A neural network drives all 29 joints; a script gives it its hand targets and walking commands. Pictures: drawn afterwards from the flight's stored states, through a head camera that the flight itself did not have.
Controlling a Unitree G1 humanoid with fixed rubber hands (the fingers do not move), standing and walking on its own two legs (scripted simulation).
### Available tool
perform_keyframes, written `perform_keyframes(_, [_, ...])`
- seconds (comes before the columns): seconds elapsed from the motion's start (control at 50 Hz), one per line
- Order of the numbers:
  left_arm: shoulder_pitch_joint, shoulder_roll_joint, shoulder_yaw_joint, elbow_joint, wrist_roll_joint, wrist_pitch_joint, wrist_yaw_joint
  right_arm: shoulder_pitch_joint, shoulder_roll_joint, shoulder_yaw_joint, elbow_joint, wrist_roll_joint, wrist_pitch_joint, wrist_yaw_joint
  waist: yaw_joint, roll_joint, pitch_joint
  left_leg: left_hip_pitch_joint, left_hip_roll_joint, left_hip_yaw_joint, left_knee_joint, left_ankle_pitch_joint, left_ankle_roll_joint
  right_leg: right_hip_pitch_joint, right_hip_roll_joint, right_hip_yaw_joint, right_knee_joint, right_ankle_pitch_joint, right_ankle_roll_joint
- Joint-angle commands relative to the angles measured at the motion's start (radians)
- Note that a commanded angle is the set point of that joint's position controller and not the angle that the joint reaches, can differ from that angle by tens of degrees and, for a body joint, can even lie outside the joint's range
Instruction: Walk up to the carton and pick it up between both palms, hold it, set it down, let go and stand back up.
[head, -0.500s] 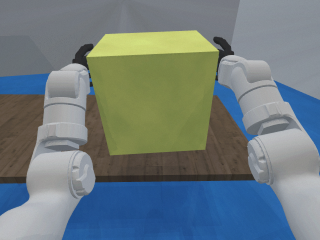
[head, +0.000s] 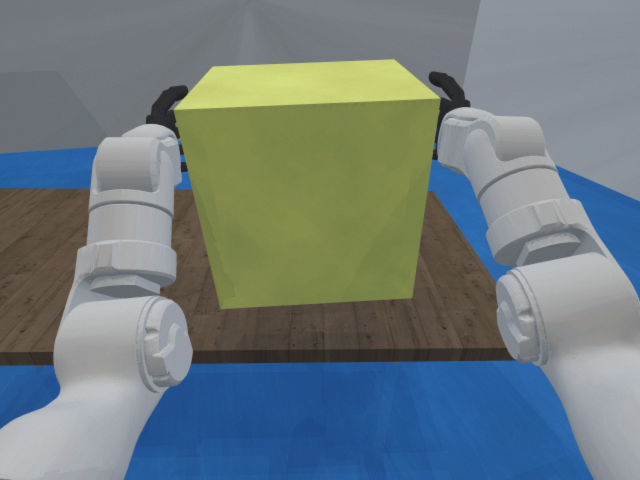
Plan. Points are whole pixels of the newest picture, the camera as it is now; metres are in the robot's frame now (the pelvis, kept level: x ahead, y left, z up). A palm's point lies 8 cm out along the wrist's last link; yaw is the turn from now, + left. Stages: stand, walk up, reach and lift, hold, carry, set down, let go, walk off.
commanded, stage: hold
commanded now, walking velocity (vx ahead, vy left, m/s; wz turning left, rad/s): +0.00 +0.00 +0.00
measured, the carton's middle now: (310, 179) +0.39 +0.00 +0.29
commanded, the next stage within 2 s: none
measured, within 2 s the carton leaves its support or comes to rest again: neither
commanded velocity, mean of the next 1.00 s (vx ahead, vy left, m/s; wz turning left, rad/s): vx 0.00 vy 0.00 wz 0.00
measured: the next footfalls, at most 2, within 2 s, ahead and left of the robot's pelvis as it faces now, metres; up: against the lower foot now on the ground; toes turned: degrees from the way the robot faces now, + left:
none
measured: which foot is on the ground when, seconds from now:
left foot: down 0.00-1.00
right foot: down 0.00-1.00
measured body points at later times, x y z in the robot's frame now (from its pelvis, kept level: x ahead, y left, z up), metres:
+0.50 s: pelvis +0.00 +0.00 +0.00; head -0.10 +0.01 +0.44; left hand +0.39 +0.16 +0.33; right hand +0.38 -0.16 +0.35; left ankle +0.00 +0.13 -0.75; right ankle +0.03 -0.11 -0.75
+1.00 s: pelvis +0.00 +0.00 +0.00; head -0.11 +0.01 +0.44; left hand +0.39 +0.16 +0.34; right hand +0.38 -0.16 +0.35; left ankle +0.00 +0.13 -0.75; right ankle +0.03 -0.11 -0.75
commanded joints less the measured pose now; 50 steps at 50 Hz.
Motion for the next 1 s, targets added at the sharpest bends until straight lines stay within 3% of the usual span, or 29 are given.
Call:
perform_keyframes(0.0, [-0.820, -0.539, -0.254, -0.161, -0.189, -0.080, -0.164, -0.717, 0.651, 0.054, -0.265, 0.154, -0.017, 0.166, -0.006, 0.015, -0.222, -0.141, -0.033, 0.027, -0.099, 0.111, -0.038, 0.244, -0.001, 0.056, 0.001, 0.081, 0.013])
perform_keyframes(0.02, [-0.855, -0.555, -0.279, -0.185, -0.202, -0.087, -0.162, -0.751, 0.664, 0.055, -0.297, 0.155, -0.026, 0.165, -0.014, 0.030, -0.266, -0.139, -0.037, 0.026, -0.091, 0.126, -0.040, 0.243, -0.002, 0.054, 0.010, 0.084, 0.015])
perform_keyframes(0.04, [-0.832, -0.542, -0.250, -0.126, -0.193, -0.086, -0.161, -0.764, 0.661, 0.058, -0.304, 0.150, -0.025, 0.163, 0.005, 0.011, -0.248, -0.146, -0.041, 0.026, -0.091, 0.115, -0.034, 0.235, -0.007, 0.055, 0.000, 0.083, 0.017])
perform_keyframes(0.06, [-0.873, -0.535, -0.255, -0.153, -0.207, -0.096, -0.160, -0.760, 0.680, 0.054, -0.290, 0.152, -0.024, 0.162, -0.001, -0.012, -0.257, -0.144, -0.042, 0.028, -0.087, 0.106, -0.030, 0.247, -0.009, 0.062, 0.002, 0.087, 0.020])
perform_keyframes(0.16, [-0.840, -0.556, -0.281, -0.209, -0.209, -0.095, -0.151, -0.717, 0.663, 0.069, -0.303, 0.176, -0.022, 0.159, -0.008, 0.042, -0.284, -0.101, -0.038, 0.023, -0.072, 0.195, -0.051, 0.258, 0.004, 0.055, 0.019, 0.149, 0.016])
perform_keyframes(0.24, [-0.794, -0.546, -0.253, -0.166, -0.191, -0.081, -0.168, -0.699, 0.656, 0.072, -0.296, 0.167, -0.016, 0.153, -0.008, 0.002, -0.246, -0.133, -0.040, 0.020, -0.086, 0.164, -0.042, 0.277, 0.001, 0.058, 0.006, 0.143, 0.018])
perform_keyframes(0.38, [-0.833, -0.554, -0.280, -0.193, -0.210, -0.087, -0.166, -0.732, 0.671, 0.073, -0.326, 0.172, -0.025, 0.158, -0.005, 0.025, -0.280, -0.120, -0.042, 0.024, -0.082, 0.170, -0.044, 0.265, 0.003, 0.056, 0.012, 0.142, 0.021])
perform_keyframes(0.42, [-0.827, -0.548, -0.273, -0.199, -0.207, -0.086, -0.160, -0.698, 0.661, 0.070, -0.291, 0.177, -0.013, 0.156, -0.009, 0.038, -0.245, -0.120, -0.040, 0.024, -0.082, 0.165, -0.048, 0.247, 0.005, 0.054, 0.014, 0.144, 0.018])
perform_keyframes(0.46, [-0.817, -0.557, -0.281, -0.206, -0.209, -0.084, -0.160, -0.736, 0.676, 0.090, -0.355, 0.188, -0.022, 0.153, -0.003, 0.025, -0.262, -0.127, -0.043, 0.024, -0.074, 0.188, -0.046, 0.257, 0.002, 0.057, 0.015, 0.158, 0.022])
perform_keyframes(0.54, [-0.789, -0.536, -0.248, -0.155, -0.191, -0.076, -0.170, -0.705, 0.646, 0.071, -0.315, 0.169, -0.008, 0.142, -0.020, 0.001, -0.241, -0.113, -0.044, 0.027, -0.074, 0.170, -0.044, 0.273, -0.001, 0.061, 0.007, 0.161, 0.020])
perform_keyframes(0.6, [-0.803, -0.558, -0.264, -0.175, -0.192, -0.078, -0.171, -0.699, 0.654, 0.064, -0.309, 0.162, -0.014, 0.152, -0.008, 0.030, -0.236, -0.126, -0.041, 0.023, -0.090, 0.149, -0.045, 0.250, -0.003, 0.056, 0.005, 0.125, 0.018])
perform_keyframes(0.66, [-0.832, -0.567, -0.294, -0.228, -0.210, -0.083, -0.164, -0.708, 0.661, 0.074, -0.330, 0.178, -0.016, 0.151, -0.024, 0.051, -0.289, -0.094, -0.035, 0.023, -0.076, 0.202, -0.056, 0.273, 0.012, 0.054, 0.023, 0.165, 0.013])
perform_keyframes(0.76, [-0.815, -0.554, -0.272, -0.184, -0.205, -0.085, -0.154, -0.712, 0.671, 0.080, -0.313, 0.175, -0.013, 0.162, 0.003, 0.014, -0.241, -0.129, -0.031, 0.014, -0.085, 0.165, -0.049, 0.245, 0.004, 0.055, 0.010, 0.124, 0.014])
perform_keyframes(0.86, [-0.789, -0.558, -0.263, -0.149, -0.193, -0.072, -0.168, -0.723, 0.648, 0.068, -0.310, 0.167, -0.013, 0.156, -0.017, 0.024, -0.239, -0.130, -0.034, 0.022, -0.086, 0.152, -0.049, 0.264, 0.005, 0.055, 0.012, 0.129, 0.014])
perform_keyframes(0.88, [-0.822, -0.576, -0.288, -0.187, -0.207, -0.077, -0.166, -0.731, 0.650, 0.063, -0.317, 0.177, -0.016, 0.160, -0.018, 0.046, -0.262, -0.121, -0.034, 0.021, -0.086, 0.150, -0.056, 0.249, 0.010, 0.055, 0.014, 0.110, 0.013])
perform_keyframes(0.94, [-0.835, -0.586, -0.305, -0.206, -0.226, -0.083, -0.156, -0.741, 0.653, 0.071, -0.346, 0.178, -0.017, 0.157, -0.028, 0.042, -0.296, -0.109, -0.037, 0.015, -0.068, 0.179, -0.054, 0.259, 0.014, 0.059, 0.019, 0.145, 0.015])
perform_keyframes(0.98, [-0.835, -0.564, -0.285, -0.211, -0.219, -0.087, -0.155, -0.713, 0.663, 0.075, -0.319, 0.176, -0.012, 0.158, -0.014, 0.013, -0.253, -0.130, -0.038, 0.019, -0.081, 0.172, -0.046, 0.259, 0.014, 0.055, 0.013, 0.148, 0.018])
